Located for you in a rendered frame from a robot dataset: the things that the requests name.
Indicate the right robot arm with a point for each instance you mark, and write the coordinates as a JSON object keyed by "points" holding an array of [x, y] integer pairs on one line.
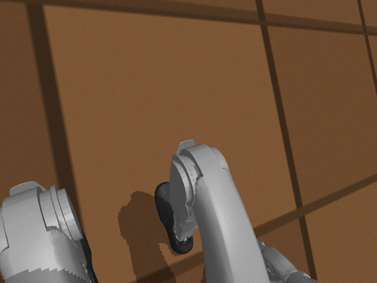
{"points": [[300, 277]]}

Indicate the left robot foot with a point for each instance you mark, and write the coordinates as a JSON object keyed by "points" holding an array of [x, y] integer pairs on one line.
{"points": [[87, 253]]}

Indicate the right robot hand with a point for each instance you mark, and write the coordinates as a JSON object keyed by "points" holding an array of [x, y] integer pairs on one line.
{"points": [[279, 268]]}

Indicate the right robot foot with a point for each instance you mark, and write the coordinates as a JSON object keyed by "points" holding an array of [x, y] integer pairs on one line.
{"points": [[166, 214]]}

